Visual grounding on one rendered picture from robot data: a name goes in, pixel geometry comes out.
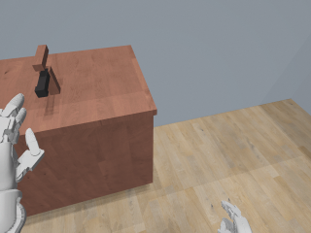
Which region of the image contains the left robot forearm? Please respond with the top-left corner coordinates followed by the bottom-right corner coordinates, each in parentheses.
top-left (0, 189), bottom-right (27, 233)

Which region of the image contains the tap lever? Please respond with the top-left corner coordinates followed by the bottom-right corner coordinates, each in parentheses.
top-left (34, 68), bottom-right (51, 98)

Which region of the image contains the left robot hand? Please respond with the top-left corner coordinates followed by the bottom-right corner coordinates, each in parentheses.
top-left (0, 93), bottom-right (45, 191)

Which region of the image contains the right robot hand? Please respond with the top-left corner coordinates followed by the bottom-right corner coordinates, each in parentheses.
top-left (218, 200), bottom-right (253, 233)

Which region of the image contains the counter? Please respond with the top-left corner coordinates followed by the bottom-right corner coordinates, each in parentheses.
top-left (0, 45), bottom-right (157, 216)

